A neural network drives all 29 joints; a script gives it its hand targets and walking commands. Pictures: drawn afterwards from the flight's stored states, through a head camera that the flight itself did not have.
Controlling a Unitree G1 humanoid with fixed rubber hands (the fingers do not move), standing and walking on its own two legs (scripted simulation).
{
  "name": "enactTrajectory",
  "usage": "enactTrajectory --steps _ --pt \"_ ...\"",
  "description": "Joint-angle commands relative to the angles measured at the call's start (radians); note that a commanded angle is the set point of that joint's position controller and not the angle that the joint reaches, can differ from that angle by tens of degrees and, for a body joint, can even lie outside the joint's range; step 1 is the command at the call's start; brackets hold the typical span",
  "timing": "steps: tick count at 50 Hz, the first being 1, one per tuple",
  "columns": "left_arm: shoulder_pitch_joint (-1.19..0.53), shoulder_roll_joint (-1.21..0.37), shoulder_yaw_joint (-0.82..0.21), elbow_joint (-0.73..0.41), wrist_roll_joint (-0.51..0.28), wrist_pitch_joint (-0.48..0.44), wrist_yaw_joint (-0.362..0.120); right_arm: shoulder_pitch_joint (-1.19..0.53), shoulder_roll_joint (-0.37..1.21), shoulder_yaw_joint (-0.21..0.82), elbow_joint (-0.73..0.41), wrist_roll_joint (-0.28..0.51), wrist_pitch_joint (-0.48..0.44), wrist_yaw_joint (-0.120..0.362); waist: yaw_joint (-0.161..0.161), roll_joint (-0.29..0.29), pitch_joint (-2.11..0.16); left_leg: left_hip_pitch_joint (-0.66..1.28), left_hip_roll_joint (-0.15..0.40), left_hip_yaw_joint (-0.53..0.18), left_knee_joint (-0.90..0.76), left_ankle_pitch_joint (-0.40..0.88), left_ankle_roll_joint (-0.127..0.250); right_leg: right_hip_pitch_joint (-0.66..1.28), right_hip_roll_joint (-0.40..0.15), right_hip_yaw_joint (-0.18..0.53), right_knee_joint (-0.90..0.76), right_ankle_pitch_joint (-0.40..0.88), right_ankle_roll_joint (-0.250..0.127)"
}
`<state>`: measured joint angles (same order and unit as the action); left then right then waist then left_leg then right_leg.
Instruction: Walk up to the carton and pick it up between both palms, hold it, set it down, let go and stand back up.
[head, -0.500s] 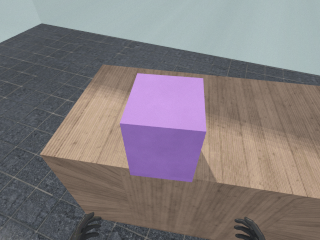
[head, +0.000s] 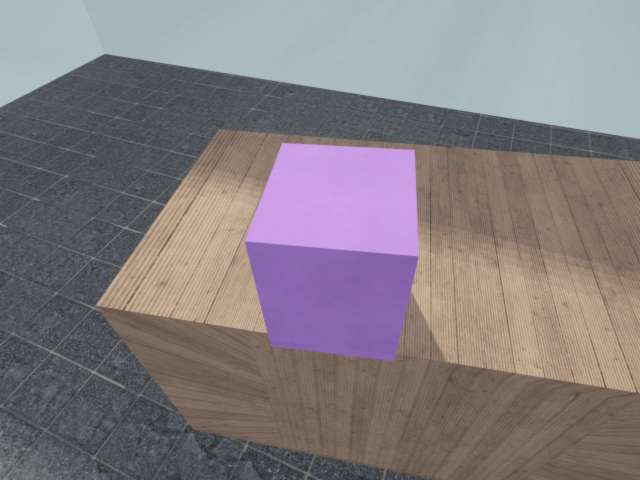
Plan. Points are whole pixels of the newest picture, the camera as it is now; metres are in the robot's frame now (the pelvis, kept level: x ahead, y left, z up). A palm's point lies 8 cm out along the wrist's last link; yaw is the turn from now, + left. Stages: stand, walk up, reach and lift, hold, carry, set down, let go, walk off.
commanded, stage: stand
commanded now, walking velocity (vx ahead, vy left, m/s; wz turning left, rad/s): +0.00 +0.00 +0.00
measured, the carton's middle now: (338, 253) +0.45 +0.01 +0.02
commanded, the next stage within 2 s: none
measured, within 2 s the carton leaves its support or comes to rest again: neither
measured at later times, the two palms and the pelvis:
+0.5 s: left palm out of the picture -0.03 +0.22 -0.13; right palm out of the picture -0.01 -0.22 -0.14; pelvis -0.01 +0.00 +0.01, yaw +1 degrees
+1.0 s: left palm out of the picture -0.07 +0.19 -0.14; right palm out of the picture -0.06 -0.20 -0.15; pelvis -0.02 +0.00 +0.00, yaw +1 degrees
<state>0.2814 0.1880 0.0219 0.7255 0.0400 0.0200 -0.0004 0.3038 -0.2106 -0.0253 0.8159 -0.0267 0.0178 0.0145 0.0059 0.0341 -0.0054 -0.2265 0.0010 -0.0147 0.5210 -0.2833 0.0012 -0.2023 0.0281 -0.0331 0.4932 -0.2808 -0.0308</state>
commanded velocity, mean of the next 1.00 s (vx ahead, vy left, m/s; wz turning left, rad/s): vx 0.00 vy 0.00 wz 0.00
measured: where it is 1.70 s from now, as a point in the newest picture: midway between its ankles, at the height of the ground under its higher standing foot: outside the picture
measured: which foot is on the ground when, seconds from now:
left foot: down 0.00-1.00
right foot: down 0.00-1.00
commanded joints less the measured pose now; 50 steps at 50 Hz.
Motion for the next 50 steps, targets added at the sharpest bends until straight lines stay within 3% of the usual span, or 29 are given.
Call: enactTrajectory --steps 1,3,9,11,12,14,21,23,33,37,40,43,49,50 --pt "0.009 0.122 0.042 -0.045 -0.007 -0.038 0.016 0.010 -0.111 -0.028 -0.056 -0.002 -0.034 -0.014 0.007 -0.045 -0.006 -0.047 0.074 -0.090 -0.097 0.214 0.044 0.015 -0.105 0.108 -0.098 0.187 -0.034" --pt "0.027 0.111 0.044 -0.016 -0.010 -0.040 0.017 0.027 -0.115 -0.030 -0.034 -0.001 -0.033 -0.021 0.004 -0.016 -0.014 -0.033 0.072 -0.090 -0.097 0.200 0.041 0.018 -0.104 0.110 -0.105 0.191 -0.031" --pt "0.070 0.096 0.043 0.086 -0.015 -0.043 0.027 0.068 -0.097 -0.023 0.039 0.002 -0.029 -0.037 -0.003 -0.032 0.033 -0.029 0.073 -0.101 -0.136 0.178 0.047 0.007 -0.105 0.112 -0.133 0.153 -0.033" --pt "0.096 0.081 0.040 0.120 -0.018 -0.040 0.027 0.067 -0.096 -0.019 0.057 0.001 -0.028 -0.038 0.008 -0.038 0.042 -0.020 0.070 -0.102 -0.143 0.152 0.046 -0.010 -0.105 0.115 -0.146 0.121 -0.037" --pt "0.097 0.074 0.037 0.138 -0.017 -0.039 0.030 0.084 -0.086 -0.016 0.072 0.007 -0.025 -0.038 -0.006 -0.038 0.044 -0.026 0.069 -0.103 -0.155 0.126 0.047 -0.007 -0.106 0.115 -0.155 0.102 -0.036" --pt "0.092 0.076 0.039 0.164 -0.016 -0.038 0.030 0.073 -0.076 -0.014 0.089 0.001 -0.025 -0.040 -0.004 -0.012 0.070 -0.039 0.066 -0.104 -0.164 0.110 0.048 -0.009 -0.107 0.112 -0.164 0.088 -0.030" --pt "0.121 0.047 0.030 0.259 -0.020 -0.034 0.032 0.110 -0.047 0.001 0.167 0.009 -0.025 -0.046 -0.002 -0.025 0.123 -0.061 0.066 -0.116 -0.201 0.053 0.048 -0.011 -0.107 0.112 -0.182 0.053 -0.025" --pt "0.146 0.044 0.028 0.282 -0.023 -0.034 0.029 0.102 -0.052 0.003 0.181 0.009 -0.025 -0.047 0.007 -0.052 0.115 -0.047 0.065 -0.111 -0.204 0.044 0.041 -0.029 -0.098 0.107 -0.185 0.027 -0.022" --pt "0.151 0.018 0.019 0.358 -0.023 -0.035 0.034 0.124 -0.015 0.016 0.257 0.008 -0.029 -0.049 0.005 -0.009 0.105 -0.078 0.060 -0.112 -0.211 0.017 0.049 0.013 -0.101 0.103 -0.173 0.033 -0.020" --pt "0.151 0.002 0.010 0.387 -0.024 -0.034 0.035 0.135 0.004 0.020 0.269 0.012 -0.027 -0.051 -0.005 -0.045 0.108 -0.058 0.061 -0.108 -0.199 0.026 0.043 -0.018 -0.098 0.105 -0.182 0.003 -0.020" --pt "0.150 0.004 0.008 0.397 -0.024 -0.033 0.038 0.125 0.001 0.020 0.277 0.011 -0.025 -0.052 -0.004 -0.027 0.130 -0.077 0.060 -0.107 -0.194 0.025 0.045 -0.019 -0.096 0.109 -0.180 0.012 -0.014" --pt "0.156 -0.014 0.004 0.405 -0.027 -0.030 0.038 0.134 0.017 0.024 0.296 0.012 -0.024 -0.053 -0.002 -0.054 0.139 -0.092 0.056 -0.100 -0.187 0.028 0.042 -0.018 -0.097 0.105 -0.185 -0.006 -0.017" --pt "0.141 -0.018 0.000 0.416 -0.027 -0.028 0.039 0.136 0.005 0.023 0.312 0.011 -0.023 -0.055 -0.004 -0.022 0.131 -0.091 0.056 -0.107 -0.191 0.011 0.040 -0.023 -0.098 0.112 -0.179 0.002 -0.023" --pt "0.139 -0.007 0.003 0.412 -0.024 -0.030 0.038 0.138 0.016 0.027 0.313 0.011 -0.025 -0.058 -0.004 -0.040 0.119 -0.073 0.060 -0.110 -0.187 0.031 0.043 -0.020 -0.102 0.115 -0.178 -0.001 -0.026"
